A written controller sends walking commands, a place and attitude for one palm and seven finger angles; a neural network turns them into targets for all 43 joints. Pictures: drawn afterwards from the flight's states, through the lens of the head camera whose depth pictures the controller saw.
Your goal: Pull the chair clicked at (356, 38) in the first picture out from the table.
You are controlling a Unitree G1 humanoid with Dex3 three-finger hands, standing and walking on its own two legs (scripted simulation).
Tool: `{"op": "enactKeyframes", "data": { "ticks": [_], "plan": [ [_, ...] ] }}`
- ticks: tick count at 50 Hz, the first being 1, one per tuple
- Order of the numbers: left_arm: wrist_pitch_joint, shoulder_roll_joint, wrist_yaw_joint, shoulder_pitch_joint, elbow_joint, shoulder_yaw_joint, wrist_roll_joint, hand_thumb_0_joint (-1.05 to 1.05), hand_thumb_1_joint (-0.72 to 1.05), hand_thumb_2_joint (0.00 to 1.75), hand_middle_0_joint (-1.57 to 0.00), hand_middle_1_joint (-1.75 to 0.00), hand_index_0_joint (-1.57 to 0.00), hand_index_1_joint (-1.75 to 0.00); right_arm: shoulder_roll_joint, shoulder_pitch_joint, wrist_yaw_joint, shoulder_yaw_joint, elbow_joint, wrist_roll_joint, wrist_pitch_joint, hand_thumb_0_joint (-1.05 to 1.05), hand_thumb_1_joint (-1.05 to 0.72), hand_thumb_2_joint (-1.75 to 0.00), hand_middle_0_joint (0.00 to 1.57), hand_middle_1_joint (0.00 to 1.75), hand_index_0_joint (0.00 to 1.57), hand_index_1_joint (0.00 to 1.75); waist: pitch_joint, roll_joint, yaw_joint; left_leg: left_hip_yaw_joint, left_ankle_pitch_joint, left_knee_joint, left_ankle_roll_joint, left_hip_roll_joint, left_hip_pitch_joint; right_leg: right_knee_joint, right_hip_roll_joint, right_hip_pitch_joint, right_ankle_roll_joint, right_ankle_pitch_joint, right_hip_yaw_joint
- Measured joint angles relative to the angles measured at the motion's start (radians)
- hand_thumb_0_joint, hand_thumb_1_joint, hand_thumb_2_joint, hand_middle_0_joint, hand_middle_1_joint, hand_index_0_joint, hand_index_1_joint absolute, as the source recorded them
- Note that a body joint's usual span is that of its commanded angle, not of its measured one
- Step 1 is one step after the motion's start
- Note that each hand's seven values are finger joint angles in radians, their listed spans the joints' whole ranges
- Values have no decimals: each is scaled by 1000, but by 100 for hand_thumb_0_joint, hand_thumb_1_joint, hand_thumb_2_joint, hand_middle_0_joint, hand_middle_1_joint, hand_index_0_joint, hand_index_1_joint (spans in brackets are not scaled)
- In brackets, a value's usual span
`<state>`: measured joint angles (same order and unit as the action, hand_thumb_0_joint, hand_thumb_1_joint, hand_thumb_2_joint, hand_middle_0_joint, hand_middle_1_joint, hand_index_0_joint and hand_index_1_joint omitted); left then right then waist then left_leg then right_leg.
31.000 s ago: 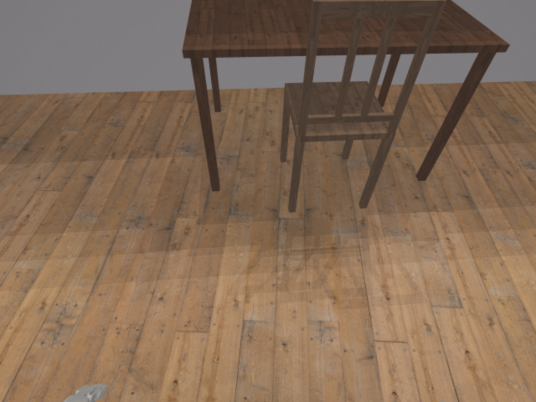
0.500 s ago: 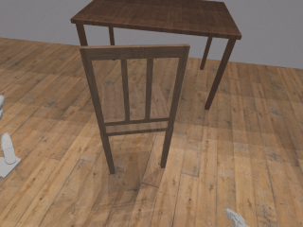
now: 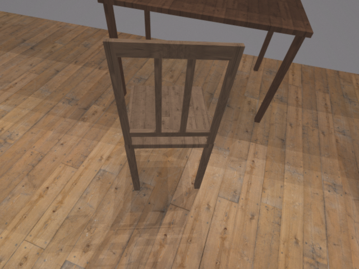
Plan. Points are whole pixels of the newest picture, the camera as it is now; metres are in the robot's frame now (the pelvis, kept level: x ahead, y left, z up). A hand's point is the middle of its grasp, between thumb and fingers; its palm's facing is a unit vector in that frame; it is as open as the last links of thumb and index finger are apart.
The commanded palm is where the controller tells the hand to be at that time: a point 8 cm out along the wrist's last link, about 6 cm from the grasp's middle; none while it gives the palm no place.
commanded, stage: let the arm hang, fingers relaxed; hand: left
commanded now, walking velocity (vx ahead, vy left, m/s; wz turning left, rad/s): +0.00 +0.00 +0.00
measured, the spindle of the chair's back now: (158, 100) +0.64 +0.11 -0.05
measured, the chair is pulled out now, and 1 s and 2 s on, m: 0.56 0.56 0.56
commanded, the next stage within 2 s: look to check the result in 0.76 s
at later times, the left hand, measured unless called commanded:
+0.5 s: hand out of the picture +0.02 +0.17 -0.16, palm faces -0.01 -0.98 -0.20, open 7.3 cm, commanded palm none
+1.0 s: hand out of the picture +0.01 +0.16 -0.16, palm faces -0.01 -0.98 -0.19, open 7.3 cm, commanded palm none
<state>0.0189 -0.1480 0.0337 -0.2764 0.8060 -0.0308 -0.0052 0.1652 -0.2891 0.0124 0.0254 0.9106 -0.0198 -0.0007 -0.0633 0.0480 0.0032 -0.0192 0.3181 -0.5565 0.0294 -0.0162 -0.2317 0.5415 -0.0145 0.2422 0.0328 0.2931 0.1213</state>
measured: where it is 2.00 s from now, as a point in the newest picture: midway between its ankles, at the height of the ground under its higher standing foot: outside the picture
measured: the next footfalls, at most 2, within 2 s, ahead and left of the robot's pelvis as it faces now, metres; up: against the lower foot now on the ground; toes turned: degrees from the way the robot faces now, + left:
none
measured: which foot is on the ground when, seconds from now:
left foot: down 0.00-1.00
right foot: down 0.00-1.00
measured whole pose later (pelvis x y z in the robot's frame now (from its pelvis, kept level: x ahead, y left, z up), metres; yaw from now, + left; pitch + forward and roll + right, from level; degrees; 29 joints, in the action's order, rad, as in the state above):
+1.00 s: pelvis +0.01 +0.00 +0.01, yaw -2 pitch -2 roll +0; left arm 0.01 -0.14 0.04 -0.32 1.06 0.02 0.00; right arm 0.13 -0.33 0.03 0.02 1.09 0.00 -0.01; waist -0.05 -0.01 0.01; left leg -0.05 0.28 -0.43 0.03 -0.01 -0.13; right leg 0.44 0.00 0.16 0.03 0.25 0.08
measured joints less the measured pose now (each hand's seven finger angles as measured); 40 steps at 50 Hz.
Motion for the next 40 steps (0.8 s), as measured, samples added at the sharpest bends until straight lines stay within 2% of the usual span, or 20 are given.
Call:
{"op": "enactKeyframes", "data": {
  "ticks": [5,12,25,40],
  "plan": [
    [5,-40,-7,-11,98,28,7,-6,100,90,-21,-30,-21,-30,8,-23,11,-14,54,6,14,0,-92,-90,20,30,20,30,-3,-37,3,-6,-13,44,0,6,43,-57,10,-45,-2,-24,-6],
    [3,-56,-4,-29,182,37,6,-2,94,90,-20,-30,-20,-30,8,-35,8,-14,107,10,15,0,-91,-90,20,30,20,30,1,-74,6,-19,-31,89,3,1,77,-79,6,-65,-5,-33,-20],
    [-8,2,0,-37,227,56,6,0,91,90,-20,-30,-20,-30,-20,-28,10,-5,157,13,3,0,-91,-90,20,30,20,30,17,-71,0,-32,-40,116,2,1,98,-87,8,-72,-4,-37,-34],
    [-13,11,1,-47,247,53,7,0,92,90,-20,-30,-20,-30,-27,-36,18,-10,174,15,-3,0,-91,-90,20,30,20,30,19,-61,-1,-34,-40,120,-2,7,101,-97,14,-77,-1,-41,-35]
  ]
}}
